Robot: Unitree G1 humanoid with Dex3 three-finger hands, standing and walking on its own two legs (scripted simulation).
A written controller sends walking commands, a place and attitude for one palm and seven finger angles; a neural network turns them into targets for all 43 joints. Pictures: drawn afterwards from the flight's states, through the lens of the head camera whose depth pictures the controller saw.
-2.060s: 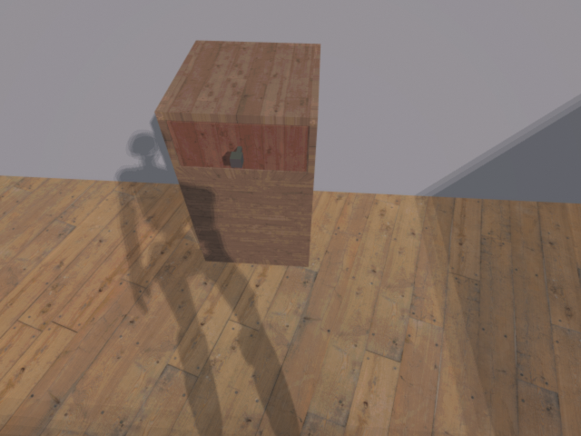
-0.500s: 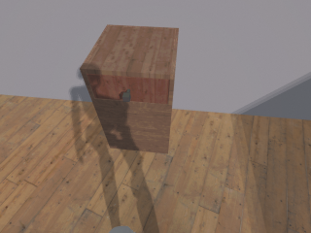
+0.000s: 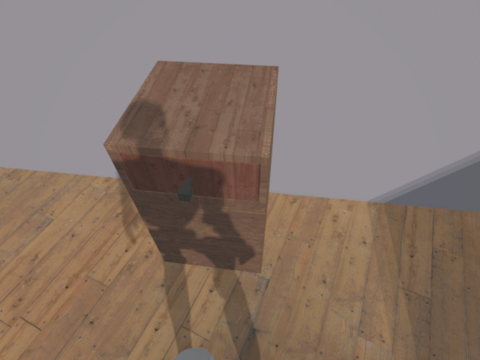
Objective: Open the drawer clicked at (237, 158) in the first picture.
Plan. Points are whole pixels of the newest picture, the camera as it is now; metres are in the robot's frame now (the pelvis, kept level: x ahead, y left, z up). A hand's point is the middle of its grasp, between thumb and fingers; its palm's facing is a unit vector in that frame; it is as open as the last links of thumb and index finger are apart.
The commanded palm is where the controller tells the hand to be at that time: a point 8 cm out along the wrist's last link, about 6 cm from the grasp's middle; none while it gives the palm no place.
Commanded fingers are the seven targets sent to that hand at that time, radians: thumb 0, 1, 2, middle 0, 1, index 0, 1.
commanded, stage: come to a stop and stand still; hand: left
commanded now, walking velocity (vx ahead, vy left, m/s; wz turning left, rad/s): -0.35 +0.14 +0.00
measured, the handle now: (187, 188) +0.55 +0.21 -0.15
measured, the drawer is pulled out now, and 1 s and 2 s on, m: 0.00 0.00 0.00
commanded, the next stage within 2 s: none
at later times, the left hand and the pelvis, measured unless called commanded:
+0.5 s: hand out of the picture +0.12 +0.17 -0.15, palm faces +0.04 -0.96 -0.28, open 7.3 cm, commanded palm none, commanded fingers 0.00 0.90 0.90 -0.20 -0.30 -0.20 -0.30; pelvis +0.05 -0.02 +0.01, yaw -1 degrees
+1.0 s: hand out of the picture +0.05 +0.24 -0.16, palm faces -0.02 -0.97 -0.24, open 7.3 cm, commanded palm none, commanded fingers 0.00 0.90 0.90 -0.20 -0.30 -0.20 -0.30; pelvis +0.02 +0.05 +0.01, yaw -2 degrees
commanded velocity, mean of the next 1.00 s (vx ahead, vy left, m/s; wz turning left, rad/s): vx -0.08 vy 0.03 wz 0.00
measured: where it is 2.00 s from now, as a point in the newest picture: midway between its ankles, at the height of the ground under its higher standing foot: outside the picture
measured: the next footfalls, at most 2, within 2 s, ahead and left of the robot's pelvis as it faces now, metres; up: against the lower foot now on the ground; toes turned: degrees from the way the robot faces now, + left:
left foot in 0.62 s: +0.07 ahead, +0.12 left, +0.00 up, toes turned +0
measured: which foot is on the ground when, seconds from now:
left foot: down 0.00-0.26, up 0.28-0.60, down 0.62-1.00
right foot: down 0.00-1.00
